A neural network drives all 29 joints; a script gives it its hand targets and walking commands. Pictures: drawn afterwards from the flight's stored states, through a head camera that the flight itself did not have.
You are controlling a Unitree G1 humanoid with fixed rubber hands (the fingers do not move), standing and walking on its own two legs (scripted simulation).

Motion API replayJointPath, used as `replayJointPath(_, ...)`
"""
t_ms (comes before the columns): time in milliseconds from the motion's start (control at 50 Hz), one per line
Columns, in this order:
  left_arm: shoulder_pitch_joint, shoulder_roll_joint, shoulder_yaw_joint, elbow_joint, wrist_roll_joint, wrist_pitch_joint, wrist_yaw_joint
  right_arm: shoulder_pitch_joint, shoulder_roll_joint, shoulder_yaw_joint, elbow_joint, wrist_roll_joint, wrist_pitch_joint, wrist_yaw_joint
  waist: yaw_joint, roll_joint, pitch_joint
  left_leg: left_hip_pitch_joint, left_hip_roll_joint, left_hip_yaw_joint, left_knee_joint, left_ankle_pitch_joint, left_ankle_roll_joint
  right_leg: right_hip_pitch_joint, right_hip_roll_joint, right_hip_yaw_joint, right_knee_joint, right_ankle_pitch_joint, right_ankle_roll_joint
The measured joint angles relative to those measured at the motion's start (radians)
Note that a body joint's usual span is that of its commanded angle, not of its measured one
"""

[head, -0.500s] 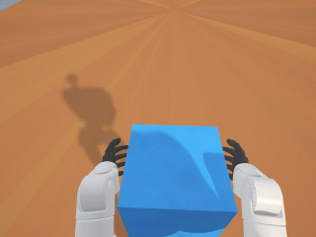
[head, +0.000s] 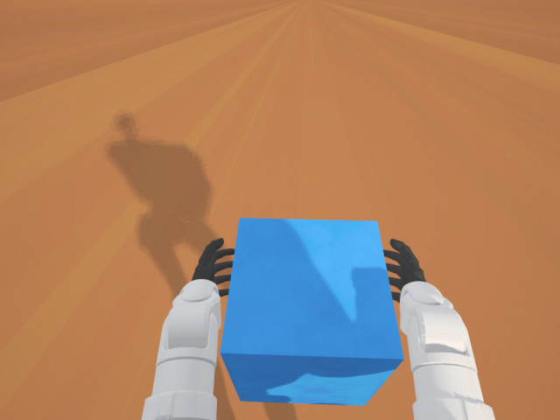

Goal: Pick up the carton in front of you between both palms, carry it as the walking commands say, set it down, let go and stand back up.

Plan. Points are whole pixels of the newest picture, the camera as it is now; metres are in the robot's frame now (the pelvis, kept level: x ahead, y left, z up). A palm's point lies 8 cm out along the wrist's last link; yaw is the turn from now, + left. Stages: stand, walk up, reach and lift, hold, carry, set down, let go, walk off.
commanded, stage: carry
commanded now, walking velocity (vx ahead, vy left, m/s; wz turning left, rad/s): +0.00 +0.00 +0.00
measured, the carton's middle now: (304, 316) +0.29 +0.00 -0.05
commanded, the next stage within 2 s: hold in 0.66 s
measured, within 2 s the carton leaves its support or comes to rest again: neither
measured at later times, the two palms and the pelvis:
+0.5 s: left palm (210, 284) +0.29 +0.14 +0.04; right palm (418, 287) +0.29 -0.16 +0.04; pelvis +0.00 -0.01 +0.00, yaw +0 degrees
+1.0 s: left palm (232, 287) +0.28 +0.11 +0.05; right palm (454, 321) +0.24 -0.19 +0.05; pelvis -0.02 +0.00 +0.01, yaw -8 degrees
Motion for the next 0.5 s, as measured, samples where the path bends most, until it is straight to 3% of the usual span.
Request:
replayJointPath(180,0.010,0.002,-0.016,-0.069,-0.014,0.019,0.003,0.011,-0.002,0.016,-0.069,0.018,0.018,-0.004,0.001,-0.002,0.002,-0.007,0.002,0.000,0.012,-0.007,-0.003,-0.009,-0.001,0.001,0.015,-0.010,-0.002)
replayJointPath(500,0.011,0.002,-0.013,-0.057,-0.011,0.042,0.002,0.011,-0.002,0.016,-0.057,0.013,0.042,-0.004,-0.001,-0.002,-0.009,-0.001,0.007,-0.003,0.014,-0.009,-0.011,-0.003,0.005,-0.001,0.019,-0.016,-0.010)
